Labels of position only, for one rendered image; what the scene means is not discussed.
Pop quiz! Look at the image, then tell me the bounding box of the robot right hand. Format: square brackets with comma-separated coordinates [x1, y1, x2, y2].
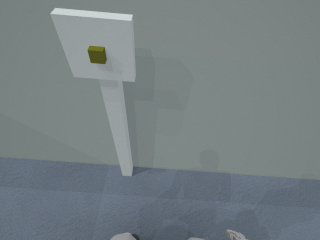
[225, 229, 248, 240]

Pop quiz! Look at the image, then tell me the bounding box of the button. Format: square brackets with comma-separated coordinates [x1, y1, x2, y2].
[87, 46, 107, 64]

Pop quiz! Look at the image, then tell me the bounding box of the panel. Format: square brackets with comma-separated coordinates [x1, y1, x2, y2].
[50, 8, 136, 177]

